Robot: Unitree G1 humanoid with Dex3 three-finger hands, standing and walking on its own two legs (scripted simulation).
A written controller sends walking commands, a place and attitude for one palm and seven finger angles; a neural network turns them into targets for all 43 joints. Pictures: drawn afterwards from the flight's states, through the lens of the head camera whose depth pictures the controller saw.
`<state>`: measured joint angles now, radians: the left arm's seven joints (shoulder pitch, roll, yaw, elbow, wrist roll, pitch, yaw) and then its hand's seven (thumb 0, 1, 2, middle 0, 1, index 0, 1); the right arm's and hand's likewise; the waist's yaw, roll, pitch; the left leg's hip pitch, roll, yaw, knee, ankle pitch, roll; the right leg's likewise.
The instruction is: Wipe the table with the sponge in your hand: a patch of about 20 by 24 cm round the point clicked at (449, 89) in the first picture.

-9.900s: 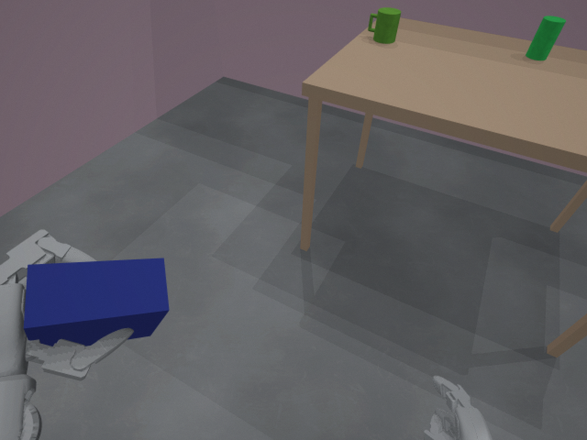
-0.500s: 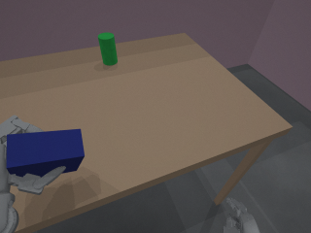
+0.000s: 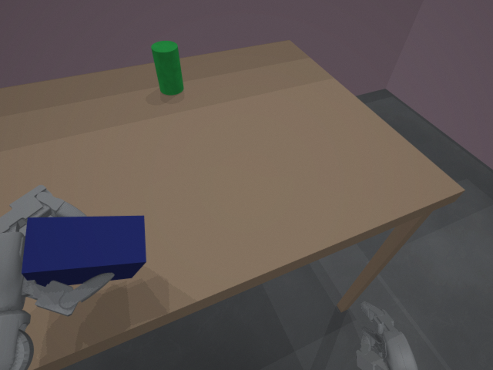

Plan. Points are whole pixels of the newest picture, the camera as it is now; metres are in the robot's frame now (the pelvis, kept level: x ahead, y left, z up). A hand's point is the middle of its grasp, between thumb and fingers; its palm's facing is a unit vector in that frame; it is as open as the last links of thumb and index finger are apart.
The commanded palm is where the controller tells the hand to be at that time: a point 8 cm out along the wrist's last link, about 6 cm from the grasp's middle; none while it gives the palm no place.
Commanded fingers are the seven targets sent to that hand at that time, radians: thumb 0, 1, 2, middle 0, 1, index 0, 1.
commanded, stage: come to a stop and stand still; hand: left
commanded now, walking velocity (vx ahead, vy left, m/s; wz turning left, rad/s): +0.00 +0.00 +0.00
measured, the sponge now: (104, 251) +0.23 +0.20 +0.14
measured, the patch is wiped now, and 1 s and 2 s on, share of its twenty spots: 0.00 0.00 0.00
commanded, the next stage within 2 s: look again from close up in 0.48 s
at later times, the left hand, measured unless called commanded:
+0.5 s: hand (41, 241) +0.22 +0.27 +0.16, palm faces +0.39 -0.85 -0.36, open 9.7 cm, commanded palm +0.16 +0.30 +0.17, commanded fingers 0.00 0.10 1.30 -1.20 -1.60 -1.20 -1.60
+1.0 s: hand (46, 248) +0.22 +0.26 +0.15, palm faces +0.40 -0.84 -0.36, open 9.7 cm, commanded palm +0.16 +0.29 +0.17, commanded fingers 0.00 0.10 1.30 -1.20 -1.60 -1.20 -1.60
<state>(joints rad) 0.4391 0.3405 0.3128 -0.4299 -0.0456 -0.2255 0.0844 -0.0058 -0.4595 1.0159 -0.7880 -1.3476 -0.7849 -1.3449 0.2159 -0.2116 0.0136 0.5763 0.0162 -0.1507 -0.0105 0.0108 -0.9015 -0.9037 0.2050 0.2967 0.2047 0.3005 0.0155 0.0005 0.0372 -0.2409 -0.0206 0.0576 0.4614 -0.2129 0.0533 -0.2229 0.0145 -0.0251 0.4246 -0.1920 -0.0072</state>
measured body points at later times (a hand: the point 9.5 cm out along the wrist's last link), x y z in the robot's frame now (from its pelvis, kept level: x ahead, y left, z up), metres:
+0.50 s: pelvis +0.01 +0.02 +0.00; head +0.03 +0.04 +0.45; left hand +0.20 +0.31 +0.18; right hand +0.21 -0.19 -0.06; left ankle +0.02 +0.08 -0.74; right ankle +0.02 -0.12 -0.74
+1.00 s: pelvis +0.00 +0.01 +0.00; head +0.03 +0.03 +0.45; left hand +0.19 +0.30 +0.17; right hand +0.19 -0.21 -0.07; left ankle +0.02 +0.08 -0.74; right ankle +0.02 -0.12 -0.74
